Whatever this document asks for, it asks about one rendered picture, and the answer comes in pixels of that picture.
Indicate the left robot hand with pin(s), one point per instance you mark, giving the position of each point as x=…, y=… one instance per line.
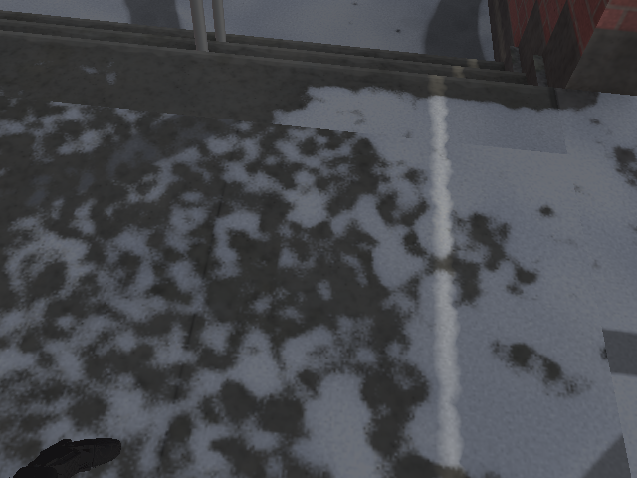
x=66, y=458

